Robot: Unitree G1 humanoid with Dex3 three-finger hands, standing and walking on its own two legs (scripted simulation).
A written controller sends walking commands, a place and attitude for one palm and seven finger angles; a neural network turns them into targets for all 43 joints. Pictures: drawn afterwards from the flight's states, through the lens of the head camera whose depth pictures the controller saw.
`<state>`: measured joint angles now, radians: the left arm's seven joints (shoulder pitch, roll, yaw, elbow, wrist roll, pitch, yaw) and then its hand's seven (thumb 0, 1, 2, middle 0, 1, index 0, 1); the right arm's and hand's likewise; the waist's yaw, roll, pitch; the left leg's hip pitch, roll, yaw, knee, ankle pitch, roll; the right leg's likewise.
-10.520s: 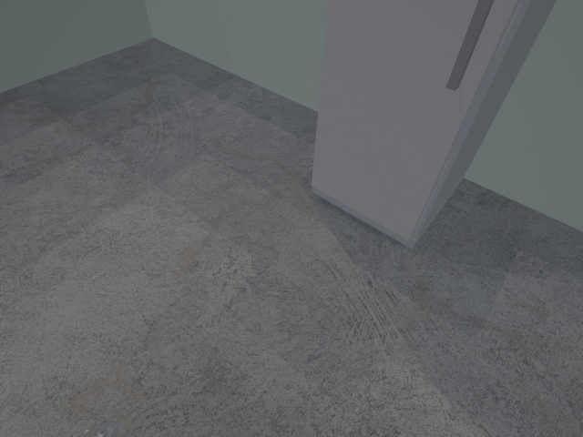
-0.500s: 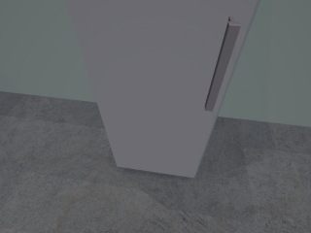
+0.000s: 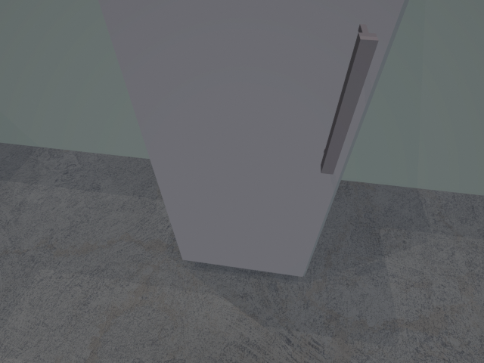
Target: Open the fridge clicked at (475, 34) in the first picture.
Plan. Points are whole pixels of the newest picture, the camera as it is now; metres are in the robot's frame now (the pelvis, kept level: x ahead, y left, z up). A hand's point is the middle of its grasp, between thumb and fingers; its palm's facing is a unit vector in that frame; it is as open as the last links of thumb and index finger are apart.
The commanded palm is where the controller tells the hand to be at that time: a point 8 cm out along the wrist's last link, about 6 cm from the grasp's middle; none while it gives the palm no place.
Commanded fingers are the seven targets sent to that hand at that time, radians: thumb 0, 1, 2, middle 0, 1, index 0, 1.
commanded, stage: look again from close up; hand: right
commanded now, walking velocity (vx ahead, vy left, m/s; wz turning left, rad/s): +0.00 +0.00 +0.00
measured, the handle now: (342, 108) +0.54 -0.16 +0.15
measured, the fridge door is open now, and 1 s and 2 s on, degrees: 0 0 0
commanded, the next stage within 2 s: shuffle to correct the standing spot in 0.26 s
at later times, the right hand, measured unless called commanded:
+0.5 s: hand out of the picture -0.02 -0.15 -0.18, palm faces +0.05 +0.99 -0.15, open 7.4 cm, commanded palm none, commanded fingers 0.00 -0.90 -0.90 0.20 0.30 0.20 0.30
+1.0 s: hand out of the picture +0.06 -0.14 -0.19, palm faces +0.13 +0.98 -0.14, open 7.4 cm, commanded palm none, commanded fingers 0.00 -0.90 -0.90 0.20 0.30 0.20 0.30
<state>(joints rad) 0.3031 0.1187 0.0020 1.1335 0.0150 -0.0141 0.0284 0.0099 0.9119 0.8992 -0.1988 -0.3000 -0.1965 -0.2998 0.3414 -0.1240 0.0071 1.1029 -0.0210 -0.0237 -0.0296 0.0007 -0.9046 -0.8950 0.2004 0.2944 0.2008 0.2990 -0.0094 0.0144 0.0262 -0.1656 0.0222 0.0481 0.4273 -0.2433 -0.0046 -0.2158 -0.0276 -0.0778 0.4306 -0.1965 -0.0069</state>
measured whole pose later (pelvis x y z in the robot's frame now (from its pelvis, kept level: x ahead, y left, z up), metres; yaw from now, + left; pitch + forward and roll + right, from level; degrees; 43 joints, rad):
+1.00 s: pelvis +0.09 +0.01 -0.01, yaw -5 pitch -1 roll -1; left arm 0.33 0.08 0.00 1.12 0.02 -0.03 0.05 0.00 0.90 0.90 -0.20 -0.30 -0.20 -0.30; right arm 0.31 -0.13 -0.03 1.08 -0.02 -0.02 -0.02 0.00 -0.91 -0.90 0.20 0.29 0.20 0.30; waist 0.00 0.04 0.08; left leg -0.30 0.07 0.09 0.59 -0.21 -0.01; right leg -0.14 -0.03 -0.08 0.55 -0.38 0.01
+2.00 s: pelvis +0.08 +0.03 +0.00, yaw -4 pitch -1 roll -1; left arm 0.36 0.16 0.00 1.11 0.02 -0.01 0.02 0.01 0.91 0.90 -0.20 -0.30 -0.20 -0.30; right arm 0.25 -0.15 0.01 1.12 -0.01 -0.02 -0.02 0.01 -0.92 -0.89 0.20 0.29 0.20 0.30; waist 0.01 -0.05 0.05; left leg -0.28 0.05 0.09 0.50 -0.21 0.03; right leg -0.12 -0.05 -0.13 0.42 -0.28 0.03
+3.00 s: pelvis +0.09 +0.04 +0.00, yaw -5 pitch -1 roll -1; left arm 0.30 0.16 0.00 1.13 0.02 -0.02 0.03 0.01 0.91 0.90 -0.20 -0.30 -0.20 -0.30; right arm 0.22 -0.17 -0.01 1.12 -0.02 -0.02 -0.02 0.00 -0.91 -0.89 0.20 0.29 0.20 0.30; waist -0.01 -0.02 0.05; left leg -0.23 0.03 0.11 0.46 -0.20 0.04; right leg -0.09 -0.07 -0.11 0.39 -0.27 0.05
